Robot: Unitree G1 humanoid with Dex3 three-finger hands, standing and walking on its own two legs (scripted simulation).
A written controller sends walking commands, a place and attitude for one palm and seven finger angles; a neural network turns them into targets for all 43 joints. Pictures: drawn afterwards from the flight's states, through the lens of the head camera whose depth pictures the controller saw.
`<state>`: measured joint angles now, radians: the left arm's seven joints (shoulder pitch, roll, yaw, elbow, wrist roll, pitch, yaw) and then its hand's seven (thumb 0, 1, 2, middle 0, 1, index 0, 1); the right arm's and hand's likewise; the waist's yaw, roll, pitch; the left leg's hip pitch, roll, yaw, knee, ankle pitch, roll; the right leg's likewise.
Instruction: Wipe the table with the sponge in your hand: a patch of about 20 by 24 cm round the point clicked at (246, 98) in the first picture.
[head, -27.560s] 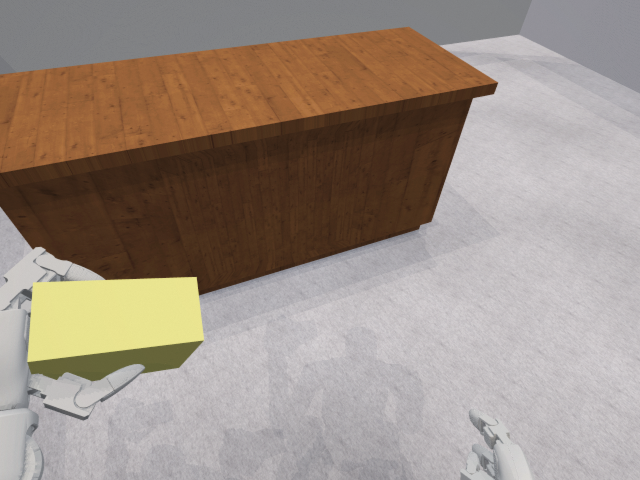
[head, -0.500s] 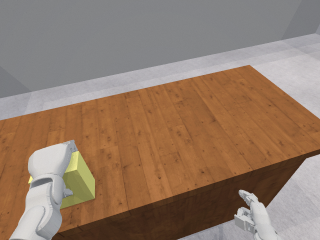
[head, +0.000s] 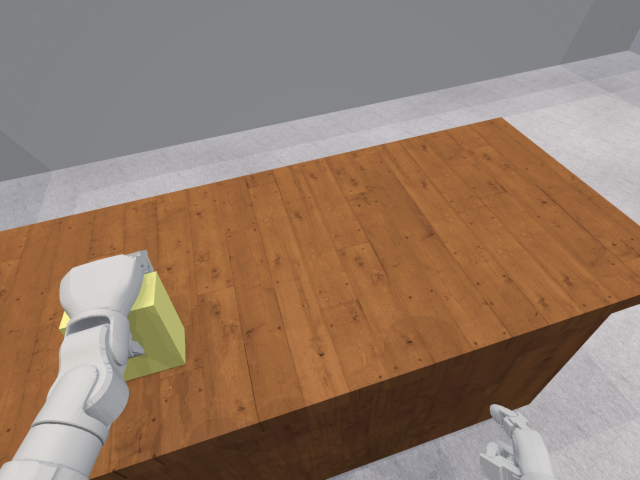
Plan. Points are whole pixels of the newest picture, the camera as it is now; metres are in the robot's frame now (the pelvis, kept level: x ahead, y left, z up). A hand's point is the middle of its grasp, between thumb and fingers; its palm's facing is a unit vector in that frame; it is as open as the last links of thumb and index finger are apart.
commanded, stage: wipe forward along the first lane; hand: left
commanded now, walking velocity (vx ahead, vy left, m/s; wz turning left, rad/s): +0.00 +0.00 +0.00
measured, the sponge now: (136, 339) +0.28 +0.31 +0.00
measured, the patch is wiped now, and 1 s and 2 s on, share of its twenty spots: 0.25 0.40 0.40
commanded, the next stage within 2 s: slide across to the middle lane in 0.84 s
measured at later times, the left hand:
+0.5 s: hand (123, 287) +0.32 +0.32 +0.06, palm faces -0.05 -0.02 -1.00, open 10.6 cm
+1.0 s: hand (125, 261) +0.37 +0.34 +0.06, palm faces -0.10 +0.01 -0.99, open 10.6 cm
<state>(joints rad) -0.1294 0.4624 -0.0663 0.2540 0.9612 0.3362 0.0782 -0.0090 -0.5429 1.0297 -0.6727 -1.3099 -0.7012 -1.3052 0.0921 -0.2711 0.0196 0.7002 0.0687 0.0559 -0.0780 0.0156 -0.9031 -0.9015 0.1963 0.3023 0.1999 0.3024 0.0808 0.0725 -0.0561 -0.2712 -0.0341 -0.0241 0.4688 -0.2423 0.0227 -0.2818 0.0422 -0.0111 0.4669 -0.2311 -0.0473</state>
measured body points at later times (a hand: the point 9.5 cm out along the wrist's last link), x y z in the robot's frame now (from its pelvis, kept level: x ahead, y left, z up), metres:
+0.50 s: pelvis +0.00 +0.01 +0.00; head +0.01 -0.01 +0.45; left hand +0.32 +0.32 +0.11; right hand +0.18 -0.24 -0.11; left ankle +0.00 +0.11 -0.74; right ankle +0.01 -0.09 -0.74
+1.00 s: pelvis +0.00 +0.01 +0.00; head +0.03 +0.00 +0.45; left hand +0.37 +0.34 +0.11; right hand +0.13 -0.25 -0.13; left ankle +0.00 +0.11 -0.74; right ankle +0.01 -0.09 -0.74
